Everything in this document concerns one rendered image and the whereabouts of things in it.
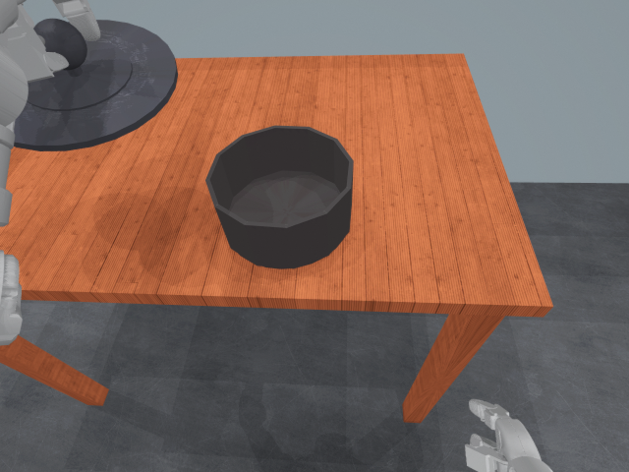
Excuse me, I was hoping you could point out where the left robot forearm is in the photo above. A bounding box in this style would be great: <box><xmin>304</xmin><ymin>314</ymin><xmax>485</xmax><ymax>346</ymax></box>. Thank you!
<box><xmin>0</xmin><ymin>0</ymin><xmax>29</xmax><ymax>227</ymax></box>

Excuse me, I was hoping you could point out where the lid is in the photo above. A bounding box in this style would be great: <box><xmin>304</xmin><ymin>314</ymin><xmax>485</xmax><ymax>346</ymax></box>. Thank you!
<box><xmin>14</xmin><ymin>20</ymin><xmax>178</xmax><ymax>151</ymax></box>

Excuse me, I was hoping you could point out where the knob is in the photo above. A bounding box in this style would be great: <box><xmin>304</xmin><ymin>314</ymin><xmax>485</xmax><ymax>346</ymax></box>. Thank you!
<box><xmin>33</xmin><ymin>19</ymin><xmax>87</xmax><ymax>70</ymax></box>

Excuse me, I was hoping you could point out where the table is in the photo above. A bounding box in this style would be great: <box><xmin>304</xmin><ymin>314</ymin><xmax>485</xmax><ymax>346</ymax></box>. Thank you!
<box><xmin>0</xmin><ymin>53</ymin><xmax>553</xmax><ymax>423</ymax></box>

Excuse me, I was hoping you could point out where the left robot upper arm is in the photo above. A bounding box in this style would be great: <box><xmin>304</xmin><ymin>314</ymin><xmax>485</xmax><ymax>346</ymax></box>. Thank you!
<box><xmin>0</xmin><ymin>250</ymin><xmax>23</xmax><ymax>345</ymax></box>

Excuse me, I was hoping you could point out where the right robot hand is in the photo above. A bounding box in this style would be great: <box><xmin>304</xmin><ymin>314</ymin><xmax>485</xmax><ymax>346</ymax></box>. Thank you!
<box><xmin>465</xmin><ymin>399</ymin><xmax>541</xmax><ymax>472</ymax></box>

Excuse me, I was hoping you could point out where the pot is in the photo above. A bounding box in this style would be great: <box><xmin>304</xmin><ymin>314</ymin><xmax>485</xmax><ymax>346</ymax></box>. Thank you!
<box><xmin>205</xmin><ymin>126</ymin><xmax>354</xmax><ymax>269</ymax></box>

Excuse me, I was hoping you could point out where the left robot hand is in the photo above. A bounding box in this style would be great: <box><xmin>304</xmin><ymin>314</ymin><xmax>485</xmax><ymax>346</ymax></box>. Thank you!
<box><xmin>7</xmin><ymin>0</ymin><xmax>100</xmax><ymax>83</ymax></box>

